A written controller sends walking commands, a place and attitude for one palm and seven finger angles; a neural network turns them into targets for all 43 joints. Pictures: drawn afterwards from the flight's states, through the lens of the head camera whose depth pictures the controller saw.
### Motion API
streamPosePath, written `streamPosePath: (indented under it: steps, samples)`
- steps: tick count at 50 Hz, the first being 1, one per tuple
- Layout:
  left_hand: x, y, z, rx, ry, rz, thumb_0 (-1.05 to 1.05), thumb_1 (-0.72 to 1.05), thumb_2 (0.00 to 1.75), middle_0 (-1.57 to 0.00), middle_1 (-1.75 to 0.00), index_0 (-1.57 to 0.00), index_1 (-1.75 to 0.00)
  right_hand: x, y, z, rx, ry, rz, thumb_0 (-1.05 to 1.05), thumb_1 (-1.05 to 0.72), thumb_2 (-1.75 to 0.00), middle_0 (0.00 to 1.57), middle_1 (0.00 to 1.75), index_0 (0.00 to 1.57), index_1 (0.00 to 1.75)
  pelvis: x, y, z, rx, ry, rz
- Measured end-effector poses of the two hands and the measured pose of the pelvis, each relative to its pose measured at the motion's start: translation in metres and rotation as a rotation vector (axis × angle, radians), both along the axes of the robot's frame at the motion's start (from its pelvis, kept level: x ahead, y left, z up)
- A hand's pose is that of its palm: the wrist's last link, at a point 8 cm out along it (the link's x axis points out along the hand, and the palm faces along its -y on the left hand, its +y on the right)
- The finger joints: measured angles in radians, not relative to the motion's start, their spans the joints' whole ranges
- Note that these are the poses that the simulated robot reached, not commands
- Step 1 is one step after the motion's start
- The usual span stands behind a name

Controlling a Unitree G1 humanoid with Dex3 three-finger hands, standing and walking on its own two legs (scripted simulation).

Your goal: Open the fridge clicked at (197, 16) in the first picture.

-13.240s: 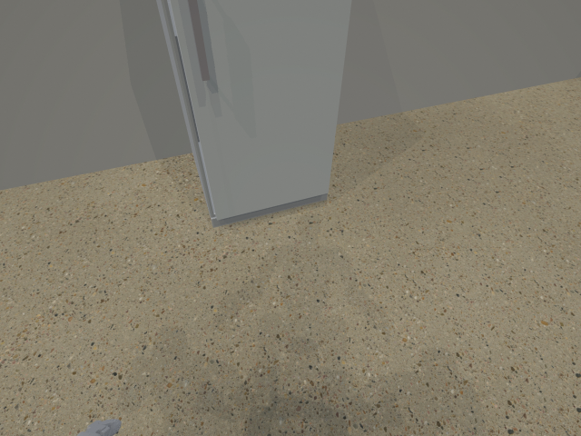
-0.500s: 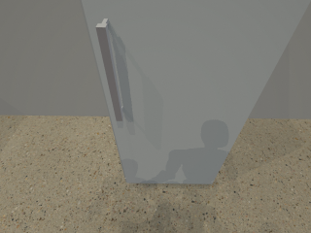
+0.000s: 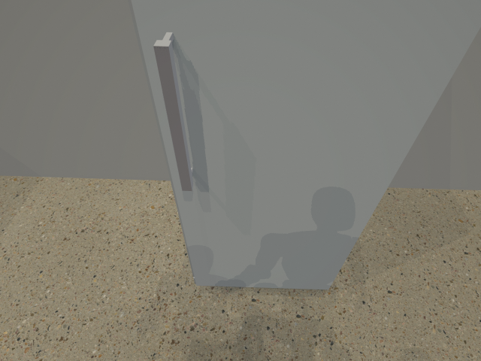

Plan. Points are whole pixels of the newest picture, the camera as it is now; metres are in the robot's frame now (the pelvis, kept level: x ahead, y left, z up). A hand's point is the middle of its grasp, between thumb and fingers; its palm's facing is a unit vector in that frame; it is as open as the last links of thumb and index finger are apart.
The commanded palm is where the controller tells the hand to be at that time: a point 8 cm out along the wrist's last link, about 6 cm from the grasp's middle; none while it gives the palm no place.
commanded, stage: look again from close up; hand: left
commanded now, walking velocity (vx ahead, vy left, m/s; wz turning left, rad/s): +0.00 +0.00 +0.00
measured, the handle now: (179, 124) +0.50 +0.15 +0.14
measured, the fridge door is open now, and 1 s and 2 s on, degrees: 0 0 0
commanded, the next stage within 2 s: none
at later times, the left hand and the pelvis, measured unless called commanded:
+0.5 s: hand out of the picture +0.07 +0.24 -0.16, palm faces -0.03 -0.95 -0.32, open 7.4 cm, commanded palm none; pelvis +0.01 +0.00 +0.00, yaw +0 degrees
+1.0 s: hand out of the picture +0.08 +0.23 -0.16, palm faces -0.02 -0.95 -0.32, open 7.4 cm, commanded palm none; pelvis +0.02 +0.00 +0.00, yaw +0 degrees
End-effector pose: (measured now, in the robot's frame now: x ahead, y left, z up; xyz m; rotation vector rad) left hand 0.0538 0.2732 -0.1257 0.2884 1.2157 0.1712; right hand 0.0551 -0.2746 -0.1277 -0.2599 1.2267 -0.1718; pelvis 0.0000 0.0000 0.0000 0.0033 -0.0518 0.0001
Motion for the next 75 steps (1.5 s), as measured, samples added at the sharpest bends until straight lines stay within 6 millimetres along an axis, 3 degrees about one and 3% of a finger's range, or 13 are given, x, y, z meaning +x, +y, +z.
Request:
streamPosePath:
  steps: [44,62,75]
  samples:
    - [0.024,0.006,0.004,0.011,0.0,0.002,0.01,0.9,0.9,-0.2,-0.3,-0.2,-0.3,0.025,-0.01,0.007,-0.028,0.002,0.017,0.0,-0.9,-0.9,0.2,0.3,0.21,0.3,0.02,-0.002,0.003,-0.002,0.006,0.004]
    - [0.02,0.005,0.004,0.014,0.031,0.008,0.01,0.9,0.9,-0.2,-0.3,-0.2,-0.3,0.023,-0.014,0.006,-0.032,0.028,0.016,0.0,-0.9,-0.9,0.2,0.3,0.21,0.3,0.023,-0.004,0.004,-0.002,0.014,0.003]
    - [0.028,0.004,0.005,0.014,0.021,0.003,0.01,0.9,0.9,-0.2,-0.3,-0.2,-0.3,0.028,-0.016,0.007,-0.033,0.021,0.015,0.01,-0.9,-0.9,0.2,0.3,0.21,0.3,0.027,-0.007,0.004,-0.002,0.016,0.0]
